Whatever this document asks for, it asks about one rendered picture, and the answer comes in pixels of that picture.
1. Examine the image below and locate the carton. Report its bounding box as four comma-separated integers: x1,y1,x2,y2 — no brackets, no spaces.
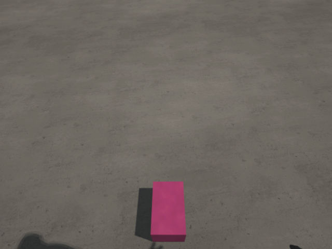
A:
150,182,186,242

